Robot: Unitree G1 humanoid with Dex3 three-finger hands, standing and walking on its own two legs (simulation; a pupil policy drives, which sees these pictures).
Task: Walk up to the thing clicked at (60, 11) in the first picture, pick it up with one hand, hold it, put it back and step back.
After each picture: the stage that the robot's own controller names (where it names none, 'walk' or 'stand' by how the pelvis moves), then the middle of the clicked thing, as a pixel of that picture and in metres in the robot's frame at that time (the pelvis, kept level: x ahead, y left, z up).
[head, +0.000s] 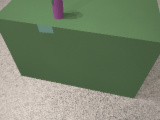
stand; out of the picture +0.97 +0.16 +0.02
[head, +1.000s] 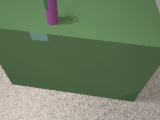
walk; (50, 2) +0.85 +0.17 +0.02
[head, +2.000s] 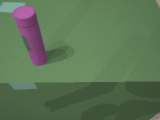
stand; (33, 40) +0.51 +0.18 +0.05
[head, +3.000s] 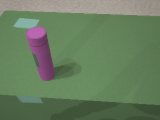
stand; (42, 56) +0.48 +0.18 +0.02
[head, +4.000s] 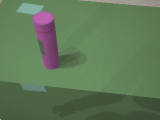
stand; (48, 44) +0.50 +0.15 +0.03
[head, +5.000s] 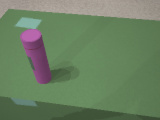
stand; (38, 59) +0.46 +0.19 +0.02
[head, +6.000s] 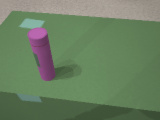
stand; (43, 57) +0.49 +0.18 +0.01
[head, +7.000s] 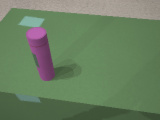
stand; (42, 57) +0.48 +0.18 +0.01
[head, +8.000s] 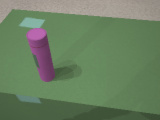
stand; (42, 57) +0.48 +0.18 +0.01
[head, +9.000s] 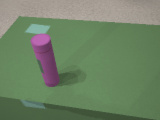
rise first; (47, 63) +0.47 +0.18 +0.02
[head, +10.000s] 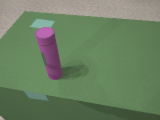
go down; (50, 56) +0.49 +0.17 +0.02
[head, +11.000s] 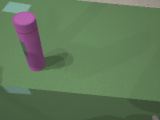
go down; (31, 45) +0.51 +0.16 +0.04
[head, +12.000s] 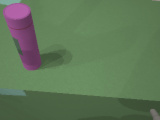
go down; (26, 42) +0.48 +0.16 +0.06
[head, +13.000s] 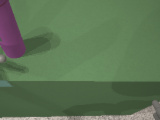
close in; (4, 25) +0.49 +0.18 +0.10
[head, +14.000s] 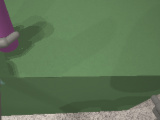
close; out of the picture +0.52 +0.18 +0.11
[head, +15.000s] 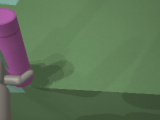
lift; (13, 54) +0.40 +0.19 +0.11
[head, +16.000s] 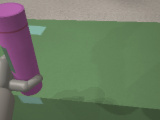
lift; (21, 56) +0.32 +0.17 +0.22
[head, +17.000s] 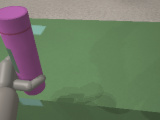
hold; (25, 57) +0.33 +0.16 +0.20
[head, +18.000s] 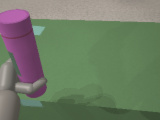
hold; (26, 59) +0.33 +0.16 +0.20
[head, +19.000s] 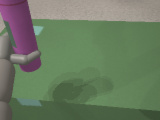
crouch; (21, 32) +0.40 +0.17 +0.23
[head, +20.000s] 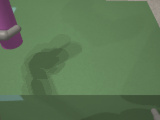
lower; out of the picture +0.51 +0.19 +0.20
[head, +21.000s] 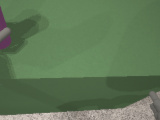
lower; out of the picture +0.54 +0.19 +0.11
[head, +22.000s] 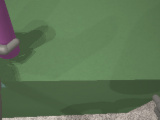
lower; out of the picture +0.51 +0.18 +0.10
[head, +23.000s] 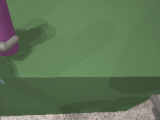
lower; out of the picture +0.51 +0.18 +0.11
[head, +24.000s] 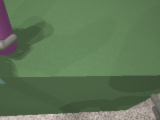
lower; out of the picture +0.52 +0.18 +0.11
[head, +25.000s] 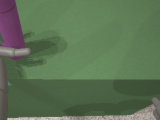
open; (8, 28) +0.49 +0.16 +0.11
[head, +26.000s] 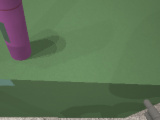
sink last; (13, 27) +0.49 +0.16 +0.09
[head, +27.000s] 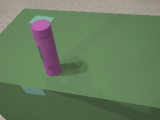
sink last; (48, 51) +0.50 +0.18 +0.06
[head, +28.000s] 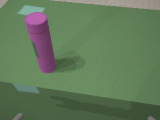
stand; (43, 46) +0.48 +0.17 +0.07
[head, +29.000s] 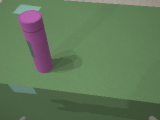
stand; (38, 45) +0.48 +0.18 +0.08
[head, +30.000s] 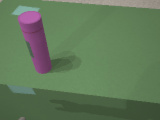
stand; (37, 46) +0.48 +0.18 +0.08
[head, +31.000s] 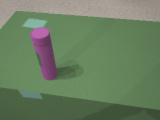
stand; (45, 56) +0.50 +0.17 +0.02
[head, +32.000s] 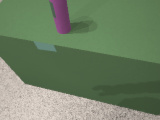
walk; (59, 8) +0.66 +0.12 +0.04
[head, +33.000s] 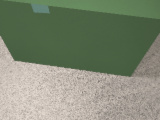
walk; out of the picture +0.97 +0.16 +0.03
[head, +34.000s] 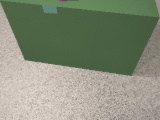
stand; out of the picture +1.12 +0.17 +0.03
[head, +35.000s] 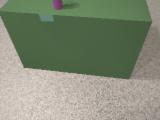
stand; out of the picture +1.12 +0.18 +0.01
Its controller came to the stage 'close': yes
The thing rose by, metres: 0.22
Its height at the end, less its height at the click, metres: +0.00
